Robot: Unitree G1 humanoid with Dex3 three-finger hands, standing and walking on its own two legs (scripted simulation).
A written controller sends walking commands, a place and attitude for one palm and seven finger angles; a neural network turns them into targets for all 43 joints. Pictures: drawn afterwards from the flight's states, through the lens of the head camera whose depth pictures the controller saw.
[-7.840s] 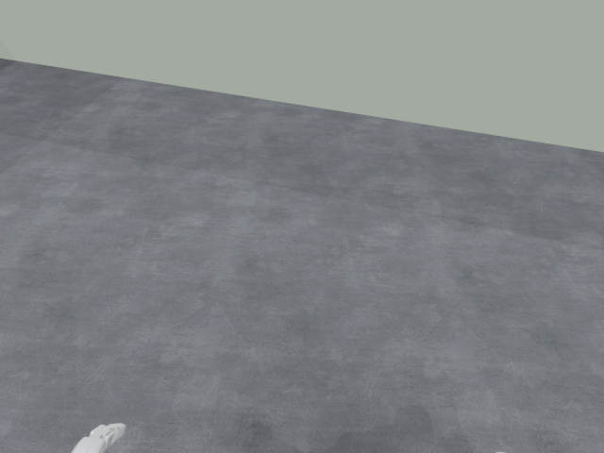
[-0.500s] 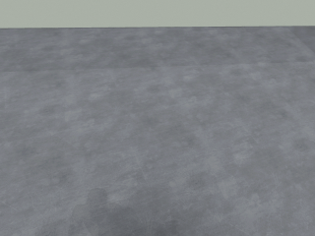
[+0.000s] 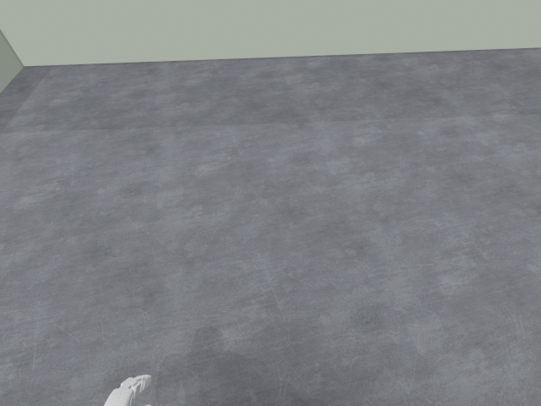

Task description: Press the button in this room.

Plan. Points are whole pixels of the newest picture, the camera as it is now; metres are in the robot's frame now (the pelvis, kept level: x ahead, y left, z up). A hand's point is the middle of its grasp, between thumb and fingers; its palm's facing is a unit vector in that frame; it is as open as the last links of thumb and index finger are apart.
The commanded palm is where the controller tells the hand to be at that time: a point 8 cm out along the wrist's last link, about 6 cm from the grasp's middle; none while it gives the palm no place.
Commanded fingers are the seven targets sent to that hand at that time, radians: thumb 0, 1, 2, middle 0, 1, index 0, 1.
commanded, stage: turn or walk to find it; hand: left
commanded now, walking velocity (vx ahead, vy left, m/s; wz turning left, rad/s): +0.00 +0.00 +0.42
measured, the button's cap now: out of the picture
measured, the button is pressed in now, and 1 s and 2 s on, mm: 0 0 0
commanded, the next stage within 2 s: none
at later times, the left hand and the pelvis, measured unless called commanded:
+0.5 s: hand out of the picture -0.08 +0.20 -0.17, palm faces +0.31 -0.92 -0.24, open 7.4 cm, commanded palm none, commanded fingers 0.00 0.90 0.90 -0.20 -0.30 -0.20 -0.30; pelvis -0.05 +0.00 +0.00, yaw +15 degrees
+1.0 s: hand out of the picture -0.10 +0.25 -0.16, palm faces +0.42 -0.87 -0.25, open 7.4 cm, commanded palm none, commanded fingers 0.00 0.90 0.90 -0.20 -0.30 -0.20 -0.30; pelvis -0.10 +0.02 +0.01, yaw +24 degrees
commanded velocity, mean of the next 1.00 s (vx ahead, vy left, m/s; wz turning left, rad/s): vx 0.00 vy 0.00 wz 0.42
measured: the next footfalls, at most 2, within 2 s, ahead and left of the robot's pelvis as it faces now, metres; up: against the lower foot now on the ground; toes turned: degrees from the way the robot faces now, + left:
right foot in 0.02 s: +0.04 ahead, -0.11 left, +0.00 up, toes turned -2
left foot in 0.54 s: -0.05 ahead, +0.12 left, +0.00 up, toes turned +20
